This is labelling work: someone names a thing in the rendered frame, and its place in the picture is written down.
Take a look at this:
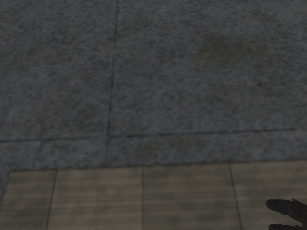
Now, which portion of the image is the right robot hand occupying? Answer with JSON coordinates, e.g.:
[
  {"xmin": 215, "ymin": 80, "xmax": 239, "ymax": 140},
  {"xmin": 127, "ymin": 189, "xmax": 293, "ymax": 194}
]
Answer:
[{"xmin": 266, "ymin": 199, "xmax": 307, "ymax": 230}]

